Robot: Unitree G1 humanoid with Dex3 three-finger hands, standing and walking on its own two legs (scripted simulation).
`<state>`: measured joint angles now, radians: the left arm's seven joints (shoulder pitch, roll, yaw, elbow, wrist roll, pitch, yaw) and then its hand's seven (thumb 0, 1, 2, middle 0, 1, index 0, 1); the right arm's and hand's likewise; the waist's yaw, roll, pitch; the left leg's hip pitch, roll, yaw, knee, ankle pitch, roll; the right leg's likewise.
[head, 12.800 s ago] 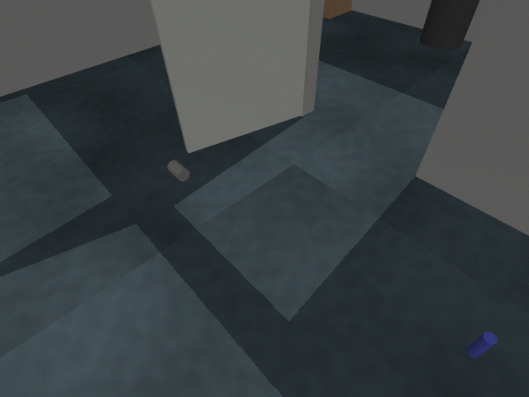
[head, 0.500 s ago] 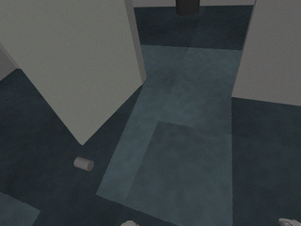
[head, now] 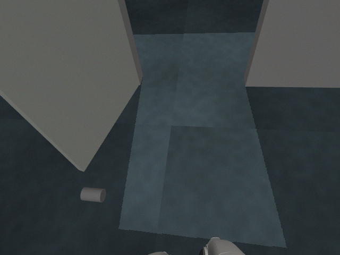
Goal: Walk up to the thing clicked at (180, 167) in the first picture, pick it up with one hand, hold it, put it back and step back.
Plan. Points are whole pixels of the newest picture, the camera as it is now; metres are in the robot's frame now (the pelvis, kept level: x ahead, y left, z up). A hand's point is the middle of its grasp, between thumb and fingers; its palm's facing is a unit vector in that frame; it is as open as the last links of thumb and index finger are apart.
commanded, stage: walk up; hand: left
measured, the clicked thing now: (93, 194) +0.55 +0.49 -0.70
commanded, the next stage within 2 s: none
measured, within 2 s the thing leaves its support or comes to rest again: neither
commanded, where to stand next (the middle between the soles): +0.10 +0.36 m, yaw -13 degrees
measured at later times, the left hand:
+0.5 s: hand out of the picture +0.11 +0.58 -0.13, palm faces -0.08 -0.79 -0.60, open 7.4 cm
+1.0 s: hand out of the picture +0.15 +0.74 -0.14, palm faces -0.14 -0.85 -0.52, open 7.4 cm
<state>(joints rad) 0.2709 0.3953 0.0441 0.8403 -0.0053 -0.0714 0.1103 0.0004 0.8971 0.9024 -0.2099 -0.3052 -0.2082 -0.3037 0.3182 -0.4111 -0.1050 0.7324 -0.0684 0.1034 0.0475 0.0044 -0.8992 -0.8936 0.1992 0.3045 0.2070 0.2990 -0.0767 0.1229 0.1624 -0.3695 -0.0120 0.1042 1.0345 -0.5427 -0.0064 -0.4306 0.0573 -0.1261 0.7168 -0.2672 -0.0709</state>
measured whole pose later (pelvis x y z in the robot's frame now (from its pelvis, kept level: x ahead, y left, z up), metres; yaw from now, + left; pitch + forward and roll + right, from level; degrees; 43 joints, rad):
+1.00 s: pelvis +0.02 +0.45 -0.02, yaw -11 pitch -4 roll +1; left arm 0.25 0.45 0.08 0.91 0.04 0.02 0.04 0.00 0.90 0.90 -0.21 -0.30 -0.20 -0.30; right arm 0.29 -0.42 -0.07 0.86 -0.03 0.01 0.01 0.00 -0.90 -0.89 0.20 0.30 0.21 0.30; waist 0.00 0.02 0.06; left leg -0.38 0.05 0.00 0.95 -0.51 -0.03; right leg -0.54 -0.03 0.17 1.07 -0.51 -0.04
